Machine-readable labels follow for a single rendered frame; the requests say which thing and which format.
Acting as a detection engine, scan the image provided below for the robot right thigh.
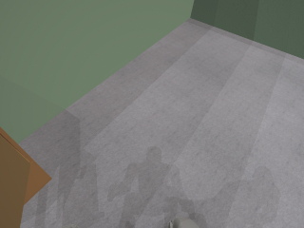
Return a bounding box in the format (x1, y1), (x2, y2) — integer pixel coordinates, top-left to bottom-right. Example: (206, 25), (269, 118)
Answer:
(168, 218), (199, 228)

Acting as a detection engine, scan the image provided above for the cupboard door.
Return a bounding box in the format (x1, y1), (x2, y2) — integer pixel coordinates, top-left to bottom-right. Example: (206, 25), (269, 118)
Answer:
(0, 136), (30, 228)

